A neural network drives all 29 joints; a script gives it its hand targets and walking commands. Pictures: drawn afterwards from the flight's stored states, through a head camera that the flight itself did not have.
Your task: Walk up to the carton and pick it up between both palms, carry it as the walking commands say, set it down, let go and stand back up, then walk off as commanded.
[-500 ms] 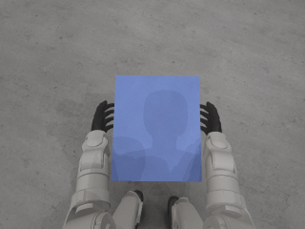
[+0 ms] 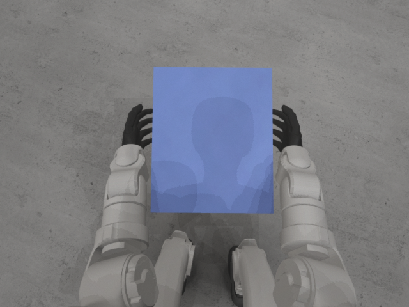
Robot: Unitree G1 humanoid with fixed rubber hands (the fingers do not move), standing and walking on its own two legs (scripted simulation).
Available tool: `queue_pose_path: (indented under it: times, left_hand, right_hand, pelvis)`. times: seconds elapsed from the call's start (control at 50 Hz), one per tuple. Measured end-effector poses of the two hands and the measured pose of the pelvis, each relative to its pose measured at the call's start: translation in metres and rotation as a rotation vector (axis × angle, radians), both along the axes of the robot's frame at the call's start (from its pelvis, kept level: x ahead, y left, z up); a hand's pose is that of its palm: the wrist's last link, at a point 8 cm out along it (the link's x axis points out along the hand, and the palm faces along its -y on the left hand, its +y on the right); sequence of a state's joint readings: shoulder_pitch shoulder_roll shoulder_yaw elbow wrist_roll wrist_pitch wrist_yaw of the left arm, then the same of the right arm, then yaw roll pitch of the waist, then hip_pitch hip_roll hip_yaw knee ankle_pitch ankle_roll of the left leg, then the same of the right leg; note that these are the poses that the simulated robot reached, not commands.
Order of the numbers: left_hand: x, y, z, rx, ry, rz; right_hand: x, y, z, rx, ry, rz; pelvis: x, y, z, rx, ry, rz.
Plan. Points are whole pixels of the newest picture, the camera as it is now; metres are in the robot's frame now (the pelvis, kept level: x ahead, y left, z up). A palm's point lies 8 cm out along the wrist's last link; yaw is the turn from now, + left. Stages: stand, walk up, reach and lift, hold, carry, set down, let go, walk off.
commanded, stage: set down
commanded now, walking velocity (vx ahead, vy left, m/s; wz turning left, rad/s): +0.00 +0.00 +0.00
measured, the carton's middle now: (210, 146) +0.45 +0.03 -0.17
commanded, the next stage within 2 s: none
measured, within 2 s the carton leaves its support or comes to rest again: neither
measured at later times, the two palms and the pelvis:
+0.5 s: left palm (144, 144) +0.44 +0.19 -0.15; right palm (276, 145) +0.46 -0.12 -0.15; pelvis -0.02 +0.00 -0.08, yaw +0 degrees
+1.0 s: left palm (153, 145) +0.46 +0.19 -0.24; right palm (266, 146) +0.48 -0.11 -0.24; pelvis -0.03 +0.00 -0.15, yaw +0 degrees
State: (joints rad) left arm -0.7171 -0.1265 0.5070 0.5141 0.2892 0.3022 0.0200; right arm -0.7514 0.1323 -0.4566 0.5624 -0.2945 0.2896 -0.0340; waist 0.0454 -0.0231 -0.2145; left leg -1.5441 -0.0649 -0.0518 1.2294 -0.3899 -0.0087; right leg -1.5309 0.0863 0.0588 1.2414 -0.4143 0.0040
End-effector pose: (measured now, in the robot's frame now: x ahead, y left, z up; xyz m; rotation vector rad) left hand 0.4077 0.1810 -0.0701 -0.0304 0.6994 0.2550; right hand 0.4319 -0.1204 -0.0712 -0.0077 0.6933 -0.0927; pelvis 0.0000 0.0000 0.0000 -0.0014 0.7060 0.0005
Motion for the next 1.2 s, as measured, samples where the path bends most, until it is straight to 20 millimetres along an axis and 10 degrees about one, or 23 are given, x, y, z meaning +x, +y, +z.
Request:
queue_pose_path:
  times: [1.2]
  left_hand:
    - [0.065,0.007,-0.21,0.021,0.009,-0.034]
  right_hand:
    - [0.062,0.006,-0.209,-0.02,0.004,0.01]
  pelvis:
    - [-0.038,0.001,-0.171,-0.004,0.106,-0.004]
